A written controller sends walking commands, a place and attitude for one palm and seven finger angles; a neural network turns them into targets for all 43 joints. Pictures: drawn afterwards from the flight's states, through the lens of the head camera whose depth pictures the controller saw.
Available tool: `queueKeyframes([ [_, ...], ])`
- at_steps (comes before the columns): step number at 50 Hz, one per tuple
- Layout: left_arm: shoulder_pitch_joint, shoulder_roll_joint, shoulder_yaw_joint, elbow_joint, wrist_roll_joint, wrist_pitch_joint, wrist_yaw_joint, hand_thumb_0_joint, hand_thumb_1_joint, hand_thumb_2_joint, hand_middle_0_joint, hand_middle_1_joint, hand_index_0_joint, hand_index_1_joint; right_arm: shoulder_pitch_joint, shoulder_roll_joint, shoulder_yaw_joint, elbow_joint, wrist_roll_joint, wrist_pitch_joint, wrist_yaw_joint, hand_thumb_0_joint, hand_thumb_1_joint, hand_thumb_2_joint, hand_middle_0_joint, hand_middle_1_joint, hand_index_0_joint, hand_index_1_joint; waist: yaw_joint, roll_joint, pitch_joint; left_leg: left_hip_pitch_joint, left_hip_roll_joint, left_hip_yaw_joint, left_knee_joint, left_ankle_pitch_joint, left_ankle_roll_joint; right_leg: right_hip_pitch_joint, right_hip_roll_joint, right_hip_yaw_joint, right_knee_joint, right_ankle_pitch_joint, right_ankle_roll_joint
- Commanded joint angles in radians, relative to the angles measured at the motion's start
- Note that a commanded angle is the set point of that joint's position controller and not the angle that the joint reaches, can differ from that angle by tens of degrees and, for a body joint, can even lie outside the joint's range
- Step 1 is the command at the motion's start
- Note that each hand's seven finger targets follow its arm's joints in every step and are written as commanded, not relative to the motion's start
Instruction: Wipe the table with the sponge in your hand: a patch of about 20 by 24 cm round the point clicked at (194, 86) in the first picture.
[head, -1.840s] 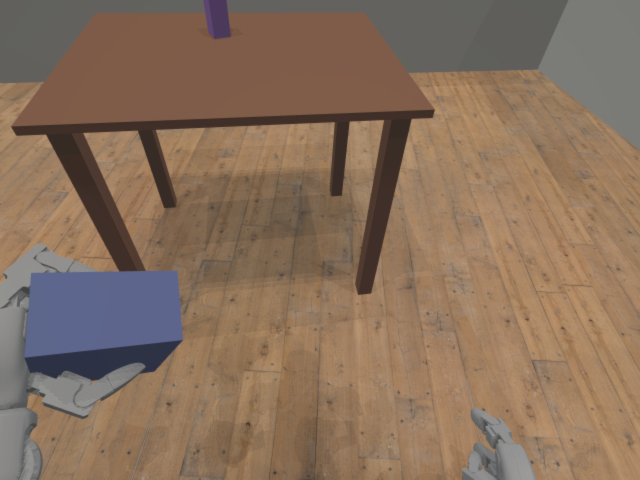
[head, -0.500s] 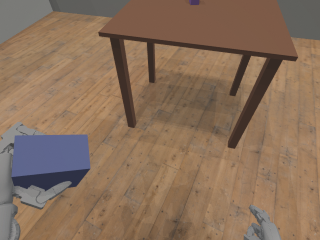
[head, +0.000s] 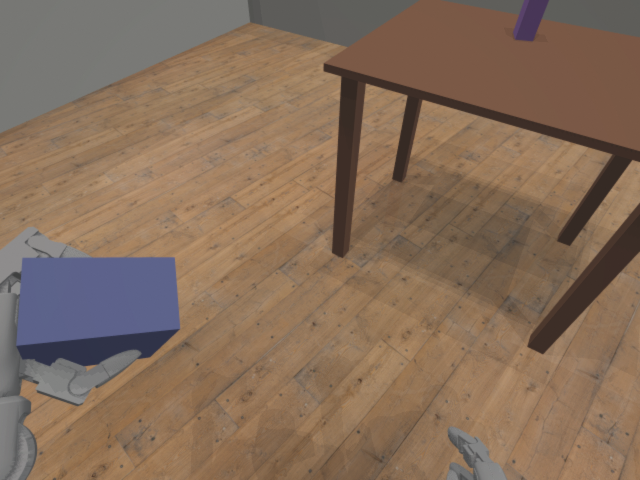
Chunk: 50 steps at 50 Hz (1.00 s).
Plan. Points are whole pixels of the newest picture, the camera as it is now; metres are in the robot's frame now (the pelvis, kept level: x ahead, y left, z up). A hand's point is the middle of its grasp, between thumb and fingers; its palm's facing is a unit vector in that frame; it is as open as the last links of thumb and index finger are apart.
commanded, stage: walk to a spot facing it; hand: left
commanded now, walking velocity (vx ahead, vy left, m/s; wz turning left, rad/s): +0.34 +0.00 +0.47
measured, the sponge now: (119, 316) +0.22 +0.22 +0.16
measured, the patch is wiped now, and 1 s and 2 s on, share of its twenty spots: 0.00 0.00 0.00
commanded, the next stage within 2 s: none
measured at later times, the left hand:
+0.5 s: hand (75, 269) +0.26 +0.28 +0.17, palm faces +0.56 -0.73 -0.38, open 10.6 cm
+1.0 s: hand (132, 216) +0.34 +0.26 +0.17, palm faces +0.64 -0.62 -0.46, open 10.6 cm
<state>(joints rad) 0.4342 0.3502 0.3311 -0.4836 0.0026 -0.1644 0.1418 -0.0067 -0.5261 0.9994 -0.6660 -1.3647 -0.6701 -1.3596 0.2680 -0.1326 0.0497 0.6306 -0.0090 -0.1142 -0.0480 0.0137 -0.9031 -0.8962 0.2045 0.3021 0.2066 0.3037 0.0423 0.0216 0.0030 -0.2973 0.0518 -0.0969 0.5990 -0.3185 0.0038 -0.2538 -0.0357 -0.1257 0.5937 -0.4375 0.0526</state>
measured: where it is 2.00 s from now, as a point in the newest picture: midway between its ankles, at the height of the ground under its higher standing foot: (338, 428)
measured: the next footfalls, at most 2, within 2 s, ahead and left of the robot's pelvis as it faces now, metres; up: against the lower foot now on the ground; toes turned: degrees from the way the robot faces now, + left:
left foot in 0.40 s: +0.15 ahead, +0.14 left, +0.00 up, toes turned +21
right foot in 0.78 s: +0.27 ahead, -0.13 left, +0.00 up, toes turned +8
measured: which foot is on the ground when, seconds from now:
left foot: down 0.00-0.00, up 0.02-0.38, down 0.40-0.78, up 0.80-1.00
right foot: down 0.00-0.42, up 0.44-0.76, down 0.78-1.00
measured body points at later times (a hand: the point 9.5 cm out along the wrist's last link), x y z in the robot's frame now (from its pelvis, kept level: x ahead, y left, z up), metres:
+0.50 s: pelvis +0.08 +0.00 -0.01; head +0.10 +0.03 +0.43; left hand +0.23 +0.32 +0.19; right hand +0.31 -0.19 -0.08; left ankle +0.11 +0.12 -0.73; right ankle +0.04 -0.12 -0.66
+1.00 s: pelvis +0.23 -0.03 +0.01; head +0.27 -0.03 +0.45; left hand +0.30 +0.29 +0.19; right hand +0.48 -0.21 -0.09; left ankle +0.19 +0.11 -0.65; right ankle +0.23 -0.14 -0.73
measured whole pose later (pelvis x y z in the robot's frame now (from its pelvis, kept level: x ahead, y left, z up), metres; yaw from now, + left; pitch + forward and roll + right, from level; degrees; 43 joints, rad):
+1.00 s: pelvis +0.23 -0.03 +0.01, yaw +24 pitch -1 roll +3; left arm 0.46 0.33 0.30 -0.51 0.01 -0.19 0.13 -0.01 -0.53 1.00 -0.67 -1.36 -0.67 -1.36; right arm 0.18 -0.27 -0.04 0.64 0.00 -0.05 -0.06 0.02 -0.91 -0.90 0.20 0.30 0.20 0.30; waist 0.00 -0.02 0.10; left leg -0.54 0.08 0.10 1.08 -0.39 -0.02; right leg -0.15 -0.15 -0.24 0.55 -0.36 0.00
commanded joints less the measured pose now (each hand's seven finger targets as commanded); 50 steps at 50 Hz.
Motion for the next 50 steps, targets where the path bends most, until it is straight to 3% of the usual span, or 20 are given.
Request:
queueKeyframes([
  [1, -0.167, 0.246, 0.128, -0.231, -0.017, -0.048, 0.021, 0.000, 0.100, 1.300, -1.200, -1.600, -1.200, -1.600, -0.195, -0.161, -0.080, -0.151, 0.002, -0.045, -0.025, 0.000, -0.900, -0.900, 0.200, 0.300, 0.200, 0.300, 0.002, -0.290, -0.023, -0.505, -0.065, 0.079, 0.593, -0.253, -0.002, 0.256, -0.480, 0.655, -0.427, -0.157, -0.203],
  [2, -0.173, 0.234, 0.129, -0.259, -0.024, -0.067, 0.025, 0.000, 0.100, 1.300, -1.200, -1.600, -1.200, -1.600, -0.195, -0.167, -0.081, -0.139, -0.014, -0.043, -0.029, 0.000, -0.900, -0.900, 0.200, 0.300, 0.200, 0.300, -0.015, -0.164, -0.028, -0.512, -0.021, 0.040, 0.694, -0.170, -0.016, 0.241, -0.482, 0.571, -0.406, -0.067, -0.213],
  [8, -0.026, 0.210, 0.174, -0.224, -0.028, -0.098, 0.014, 0.000, 0.100, 1.300, -1.200, -1.600, -1.200, -1.600, -0.179, -0.152, -0.083, -0.159, 0.002, 0.015, -0.020, 0.000, -0.900, -0.900, 0.200, 0.300, 0.200, 0.300, -0.041, -0.171, -0.026, -0.392, 0.038, 0.147, 0.506, -0.016, -0.050, 0.212, -0.309, 0.103, -0.314, 0.344, -0.159],
  [15, -0.031, 0.174, 0.139, -0.229, -0.030, -0.081, 0.055, 0.000, 0.100, 1.300, -1.200, -1.600, -1.200, -1.600, -0.136, -0.154, -0.105, -0.212, 0.002, -0.003, -0.022, 0.000, -0.900, -0.900, 0.200, 0.300, 0.200, 0.300, 0.002, -0.240, -0.034, -0.165, -0.007, 0.313, 0.080, -0.034, -0.002, 0.193, -0.320, 0.059, -0.240, 0.454, -0.177],
  [18, -0.061, 0.155, 0.104, -0.268, -0.032, -0.077, 0.068, 0.000, 0.100, 1.300, -1.200, -1.600, -1.200, -1.600, -0.096, -0.165, -0.115, -0.213, 0.005, -0.001, -0.030, 0.000, -0.900, -0.900, 0.200, 0.300, 0.200, 0.300, -0.056, -0.137, -0.128, 0.109, -0.080, 0.361, -0.098, 0.061, 0.014, 0.129, -0.265, -0.045, 0.064, 0.577, -0.120],
  [19, -0.096, 0.160, 0.100, -0.319, -0.028, -0.091, 0.070, 0.000, 0.100, 1.300, -1.200, -1.600, -1.200, -1.600, -0.088, -0.174, -0.118, -0.221, 0.009, -0.002, -0.035, 0.000, -0.900, -0.900, 0.200, 0.300, 0.200, 0.300, -0.083, -0.008, -0.184, 0.305, -0.033, 0.275, -0.122, 0.103, 0.047, -0.004, -0.224, -0.076, 0.287, 0.549, -0.077],
  [20, -0.092, 0.158, 0.107, -0.360, -0.024, -0.108, 0.073, 0.000, 0.100, 1.300, -1.200, -1.600, -1.200, -1.600, -0.106, -0.200, -0.122, -0.222, 0.005, -0.001, -0.031, 0.000, -0.900, -0.900, 0.200, 0.300, 0.200, 0.300, -0.079, 0.275, -0.211, 0.446, 0.191, -0.083, -0.183, 0.237, 0.159, -0.231, -0.094, -0.085, 0.561, 0.083, -0.022],
  [21, -0.107, 0.179, 0.112, -0.377, -0.013, -0.122, 0.077, 0.000, 0.100, 1.300, -1.200, -1.600, -1.200, -1.600, -0.103, -0.183, -0.102, -0.223, 0.004, -0.012, -0.018, 0.000, -0.900, -0.900, 0.200, 0.300, 0.200, 0.300, -0.061, 0.367, -0.196, 0.492, 0.380, -0.429, -0.245, 0.496, 0.282, -0.407, -0.017, 0.014, 0.736, -0.208, -0.022],
  [22, -0.154, 0.247, 0.147, -0.370, 0.003, -0.126, 0.071, 0.000, 0.100, 1.300, -1.200, -1.600, -1.200, -1.600, -0.109, -0.188, -0.103, -0.212, 0.010, -0.018, -0.003, 0.000, -0.900, -0.900, 0.200, 0.300, 0.200, 0.300, -0.068, 0.227, -0.131, 0.430, 0.392, -0.442, -0.269, 0.478, 0.298, -0.468, -0.050, 0.100, 0.792, -0.175, -0.037],
  [24, -0.125, 0.253, 0.178, -0.357, -0.007, -0.112, 0.042, 0.000, 0.100, 1.300, -1.200, -1.600, -1.200, -1.600, -0.138, -0.192, -0.118, -0.185, 0.018, -0.018, 0.002, 0.000, -0.900, -0.900, 0.200, 0.300, 0.200, 0.300, -0.055, 0.195, -0.079, 0.215, 0.369, -0.365, -0.294, 0.166, 0.289, -0.454, -0.121, 0.145, 0.756, -0.100, -0.015],
  [28, 0.024, 0.220, 0.208, -0.422, -0.030, -0.132, 0.035, 0.000, 0.100, 1.300, -1.200, -1.600, -1.200, -1.600, -0.138, -0.164, -0.107, -0.167, 0.025, -0.045, 0.005, 0.000, -0.900, -0.900, 0.200, 0.300, 0.200, 0.300, -0.022, 0.251, -0.076, 0.015, 0.223, -0.044, -0.342, -0.054, 0.186, -0.283, -0.113, 0.054, 0.503, 0.080, -0.007],
  [33, 0.016, 0.127, 0.137, -0.246, -0.037, -0.125, 0.019, 0.000, 0.100, 1.300, -1.200, -1.600, -1.200, -1.600, -0.110, -0.168, -0.099, -0.147, 0.017, -0.067, -0.010, 0.000, -0.900, -0.900, 0.200, 0.300, 0.200, 0.300, -0.039, 0.204, -0.055, -0.048, 0.204, 0.030, -0.362, -0.146, 0.156, -0.108, -0.050, -0.045, 0.211, 0.073, 0.016],
  [37, -0.092, 0.113, 0.093, -0.091, -0.020, -0.092, 0.016, 0.000, 0.100, 1.300, -1.200, -1.600, -1.200, -1.600, -0.116, -0.167, -0.096, -0.120, 0.015, -0.042, -0.033, 0.000, -0.900, -0.900, 0.200, 0.300, 0.200, 0.300, -0.023, 0.076, -0.057, -0.084, 0.148, 0.061, -0.121, -0.204, 0.113, 0.088, -0.003, -0.075, -0.066, 0.041, 0.014],
  [38, -0.116, 0.109, 0.074, -0.082, -0.011, -0.077, 0.016, 0.000, 0.100, 1.300, -1.200, -1.600, -1.200, -1.600, -0.110, -0.152, -0.089, -0.123, 0.021, -0.035, -0.034, 0.000, -0.900, -0.900, 0.200, 0.300, 0.200, 0.300, -0.024, -0.037, -0.069, -0.137, 0.078, 0.123, 0.081, -0.204, 0.086, 0.147, -0.079, 0.038, -0.183, -0.003, -0.023],
  [39, -0.149, 0.158, 0.086, -0.081, -0.007, -0.060, 0.021, 0.000, 0.100, 1.300, -1.200, -1.600, -1.200, -1.600, -0.132, -0.122, -0.080, -0.134, 0.025, -0.027, -0.031, 0.000, -0.900, -0.900, 0.200, 0.300, 0.200, 0.300, -0.015, -0.344, -0.073, -0.360, -0.023, 0.198, 0.397, -0.235, 0.037, 0.271, -0.321, 0.394, -0.302, -0.076, -0.120],
  [40, -0.174, 0.217, 0.116, -0.101, -0.016, -0.054, 0.027, 0.000, 0.100, 1.300, -1.200, -1.600, -1.200, -1.600, -0.193, -0.160, -0.086, -0.147, 0.020, -0.036, -0.034, 0.000, -0.900, -0.900, 0.200, 0.300, 0.200, 0.300, 0.009, -0.383, -0.043, -0.505, -0.051, 0.116, 0.642, -0.272, 0.009, 0.288, -0.485, 0.648, -0.371, 0.034, -0.214],
  [41, -0.227, 0.214, 0.112, -0.151, -0.016, -0.069, 0.029, 0.000, 0.100, 1.300, -1.200, -1.600, -1.200, -1.600, -0.190, -0.163, -0.080, -0.132, 0.005, -0.039, -0.032, 0.000, -0.900, -0.900, 0.200, 0.300, 0.200, 0.300, -0.009, -0.244, -0.030, -0.516, -0.003, 0.055, 0.729, -0.196, -0.007, 0.268, -0.499, 0.579, -0.362, 0.104, -0.227],
  [43, -0.229, 0.240, 0.126, -0.228, -0.011, -0.088, 0.022, 0.000, 0.100, 1.300, -1.200, -1.600, -1.200, -1.600, -0.191, -0.173, -0.086, -0.123, 0.007, -0.025, -0.024, 0.000, -0.900, -0.900, 0.200, 0.300, 0.200, 0.300, -0.020, -0.168, -0.008, -0.470, 0.031, 0.069, 0.740, -0.123, -0.024, 0.210, -0.426, 0.443, -0.324, 0.200, -0.210],
  [47, -0.132, 0.237, 0.169, -0.319, -0.008, -0.116, 0.034, 0.000, 0.100, 1.300, -1.200, -1.600, -1.200, -1.600, -0.191, -0.157, -0.085, -0.152, 0.003, 0.003, -0.016, 0.000, -0.900, -0.900, 0.200, 0.300, 0.200, 0.300, -0.032, -0.169, -0.003, -0.365, 0.057, 0.162, 0.501, -0.068, -0.033, 0.214, -0.357, 0.070, -0.266, 0.555, -0.171],
  [50, -0.020, 0.244, 0.221, -0.337, -0.020, -0.115, 0.053, 0.000, 0.100, 1.300, -1.200, -1.600, -1.200, -1.600, -0.182, -0.140, -0.099, -0.202, 0.005, 0.012, -0.013, 0.000, -0.900, -0.900, 0.200, 0.300, 0.200, 0.300, -0.003, -0.179, -0.056, -0.263, 0.039, 0.276, 0.224, -0.043, -0.026, 0.262, -0.337, -0.008, -0.204, 0.726, -0.168],
])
